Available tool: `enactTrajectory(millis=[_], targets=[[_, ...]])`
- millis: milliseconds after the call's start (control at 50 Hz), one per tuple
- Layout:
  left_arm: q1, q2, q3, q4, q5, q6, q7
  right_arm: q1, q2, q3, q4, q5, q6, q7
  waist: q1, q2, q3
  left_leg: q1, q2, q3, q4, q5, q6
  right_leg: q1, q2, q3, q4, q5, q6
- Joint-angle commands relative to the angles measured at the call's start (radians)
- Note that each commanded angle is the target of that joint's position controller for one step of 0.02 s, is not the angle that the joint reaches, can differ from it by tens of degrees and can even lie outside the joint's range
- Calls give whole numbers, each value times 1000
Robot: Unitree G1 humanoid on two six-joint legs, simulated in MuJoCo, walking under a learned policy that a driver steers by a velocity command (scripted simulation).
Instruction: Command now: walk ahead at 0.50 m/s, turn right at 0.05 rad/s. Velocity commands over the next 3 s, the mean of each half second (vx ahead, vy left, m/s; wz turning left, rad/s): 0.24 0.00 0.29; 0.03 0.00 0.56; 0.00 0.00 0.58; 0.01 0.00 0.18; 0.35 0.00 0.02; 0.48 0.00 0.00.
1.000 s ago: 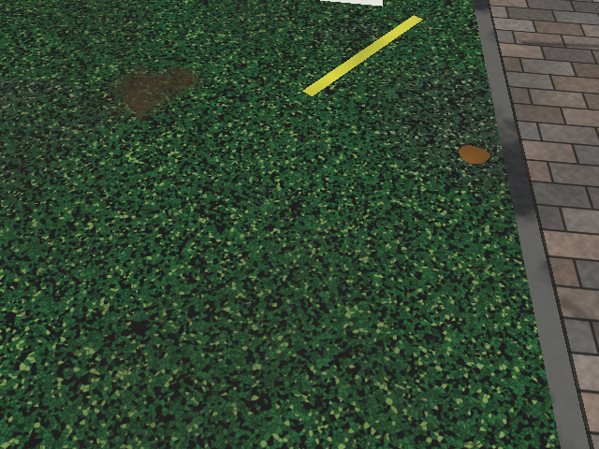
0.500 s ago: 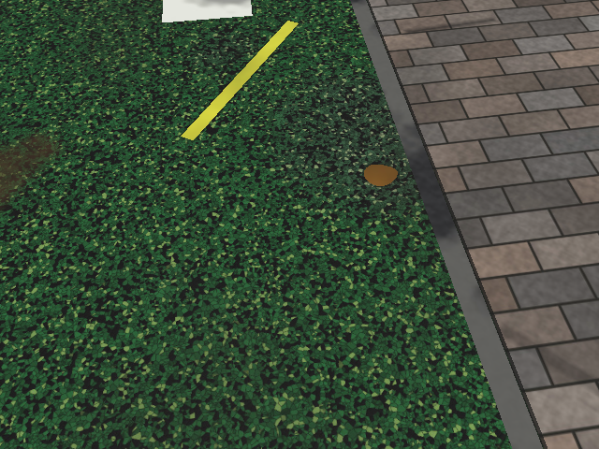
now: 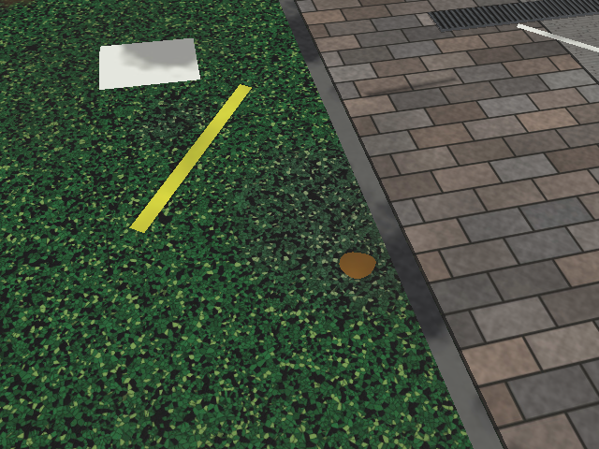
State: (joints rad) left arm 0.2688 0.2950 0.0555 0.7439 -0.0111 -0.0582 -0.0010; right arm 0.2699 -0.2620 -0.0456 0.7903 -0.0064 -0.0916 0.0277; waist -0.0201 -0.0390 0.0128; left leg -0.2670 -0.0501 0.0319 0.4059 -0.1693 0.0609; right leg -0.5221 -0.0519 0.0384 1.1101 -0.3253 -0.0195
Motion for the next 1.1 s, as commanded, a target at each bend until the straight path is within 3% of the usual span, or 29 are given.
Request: enactTrajectory(millis=[20, 100, 180, 220, 260, 280, 300, 320, 340, 380, 420, 460, 520, 580, 640, 660, 680, 700, 720, 740, 760, 780, 800, 840, 940, 1020, 1100], targets=[[-1, 55, 16, -72, 7, -6, 5, -17, -142, -32, -47, 6, -19, -6, 23, 124, -18, 94, 268, -265, -249, 144, 187, -136, -70, 24, -91, 83, 24], [-125, 18, 2, -103, 21, -20, 4, 12, -165, -38, -18, 12, 0, -22, -2, 100, 3, 63, 203, -130, -212, 481, 146, -54, -30, -12, -382, 289, 49], [-221, 31, 8, -125, 14, -31, -9, 89, -186, -47, 17, 27, 31, -35, -37, 123, -23, 121, 197, -148, -116, 493, 115, 29, 45, -8, -549, 411, 50], [-217, 63, 21, -130, 18, -34, -11, 78, -192, -53, 13, 33, 45, -43, -17, 140, -36, 158, 213, -209, -40, 448, 92, 62, 52, 20, -611, 367, 32], [-117, 96, 37, -99, 27, -40, -6, 32, -180, -53, -7, 35, 53, -50, 44, 138, -80, 141, 179, -228, 87, 408, 48, 215, 49, 10, -701, 444, -4], [-44, 149, 51, -91, 42, -44, 3, 37, -138, -41, -29, 22, 50, -50, 64, 75, -166, 55, 111, -201, 241, 279, 6, 407, -48, 65, -678, 712, -50], [29, 206, 60, -99, 64, -32, 16, 121, -61, -18, -44, 0, 41, -46, 56, -137, -296, -220, 1, -126, 550, -225, -61, 728, -310, 277, -583, 1129, -175], [48, 170, 51, -103, 45, -12, 12, 228, -83, -12, -37, 17, 41, -42, 49, -279, -457, -325, -18, -140, 763, -604, -88, 821, -442, 455, -593, 1099, -291], [9, 128, 42, -114, 29, 6, 11, 206, -167, -38, -24, 33, 56, -42, 54, -167, -409, -365, 34, -159, 858, -536, -107, 733, -390, 415, -644, 851, -276], [-103, 75, 24, -112, 21, 26, 20, 92, -166, -50, -43, 33, 101, -57, 31, -75, -210, -414, 94, -106, 854, -410, -135, 502, -295, 265, -732, 499, -225], [-189, 92, 29, -105, 38, 33, 20, 98, -136, -51, -53, 26, 144, -71, -14, -114, -115, -287, 109, -74, 799, -319, -149, 259, -235, 146, -828, 330, -206], [-223, 97, 34, -98, 43, 28, 24, 100, -112, -50, -68, 20, 156, -73, -28, -125, -98, -222, 110, -48, 723, -265, -144, 192, -224, 68, -862, 311, -211], [-237, 111, 42, -83, 31, 28, 33, 40, -99, -43, -100, 13, 152, -58, -14, -99, -122, -158, 131, -39, 551, -179, -119, 214, -244, 7, -859, 343, -215], [-226, 139, 52, -61, 19, 40, 34, 4, -119, -47, -126, 14, 153, -38, -2, -102, -133, -101, 127, -15, 437, -154, -93, 255, -274, -14, -844, 315, -207], [-230, 151, 57, -39, -4, 56, 31, 30, -128, -59, -125, 12, 156, -23, -29, -87, -120, 3, 93, 34, 237, -82, -43, 261, -266, -55, -770, 214, -145], [-205, 129, 54, -22, -9, 62, 31, 55, -142, -68, -114, 6, 155, -25, -32, -53, -110, 64, 70, 30, 163, -46, -13, 227, -233, -88, -701, 134, -95], [-156, 88, 46, -1, -2, 70, 26, 75, -198, -85, -117, 1, 153, -34, -22, 104, -64, 115, 146, -126, 9, 85, 42, 130, -151, -171, -516, 5, -7], [-138, 43, 32, -33, 42, 73, 19, 53, -303, -100, -158, 5, 152, -55, 29, 406, -29, 201, 385, -477, -48, 353, 182, -138, 7, -230, -197, -324, 102], [-262, 86, 46, -70, 36, 67, 31, 64, -315, -99, -176, -35, 129, -43, -55, 332, -64, 93, 430, -572, -116, 253, 289, -183, 59, -45, -32, -352, 87], [-281, 109, 55, -70, 14, 67, 38, 26, -291, -93, -176, -40, 107, -38, -33, 240, -48, 77, 375, -496, -127, 155, 247, -188, 39, 3, 26, -257, 65], [-244, 111, 62, -50, 11, 71, 46, -40, -262, -88, -182, -18, 95, -42, 5, 191, -43, 77, 328, -431, -113, 101, 185, -195, 24, 19, 20, -157, 53], [-220, 116, 67, -24, 20, 75, 54, -80, -220, -74, -193, 1, 94, -47, 18, 170, -55, 78, 300, -391, -101, 99, 147, -181, 16, 24, 19, -103, 57], [-205, 116, 69, -19, 27, 75, 56, -102, -205, -67, -200, 7, 96, -54, 30, 180, -65, 61, 279, -364, -92, 149, 140, -147, 24, 22, 35, -59, 66], [-191, 102, 68, -18, 19, 67, 50, -88, -185, -58, -206, 3, 99, -63, 34, 169, -102, 87, 253, -344, -77, 217, 142, -113, 44, 24, 30, -10, 77], [-238, 69, 49, -35, 10, 54, 38, -52, -211, -72, -214, 12, 111, -76, 1, 180, -105, 156, 236, -391, -47, 184, 153, -74, 63, 45, -242, 9, 104], [-227, 86, 49, -35, 1, 43, 21, -70, -224, -79, -232, 10, 124, -64, -6, 201, -99, 101, 230, -470, -33, 191, 171, 46, 86, 49, -375, -35, 98], [-176, 98, 54, -29, -2, 26, 3, -112, -220, -80, -248, 27, 134, -57, 19, 205, -115, 117, 198, -543, 19, 272, 148, 160, 100, 47, -578, 7, 72]])
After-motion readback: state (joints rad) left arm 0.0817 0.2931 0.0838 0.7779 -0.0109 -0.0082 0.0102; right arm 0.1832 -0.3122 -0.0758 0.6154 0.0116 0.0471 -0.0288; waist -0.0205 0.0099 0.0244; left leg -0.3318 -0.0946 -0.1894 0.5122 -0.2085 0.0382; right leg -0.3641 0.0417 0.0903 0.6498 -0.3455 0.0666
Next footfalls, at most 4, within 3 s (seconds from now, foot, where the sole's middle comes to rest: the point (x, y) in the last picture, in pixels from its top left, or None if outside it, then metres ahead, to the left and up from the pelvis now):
0.28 right None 0.32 -0.13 -0.78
0.68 left None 0.21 0.11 -0.78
1.16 right None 0.32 -0.09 -0.78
1.56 left None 0.13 0.12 -0.78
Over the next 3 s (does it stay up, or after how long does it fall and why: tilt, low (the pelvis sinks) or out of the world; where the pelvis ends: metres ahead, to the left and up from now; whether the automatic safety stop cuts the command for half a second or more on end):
stays up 0.50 0.32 0.00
